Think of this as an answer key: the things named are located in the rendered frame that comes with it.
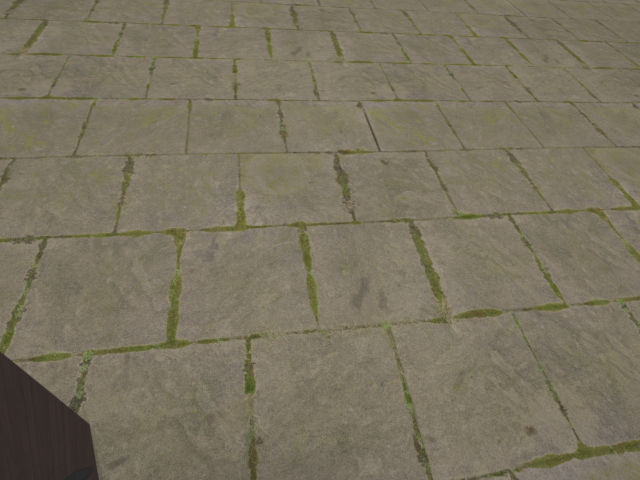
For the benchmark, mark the pedestal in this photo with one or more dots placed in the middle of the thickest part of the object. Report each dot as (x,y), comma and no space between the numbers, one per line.
(41,438)

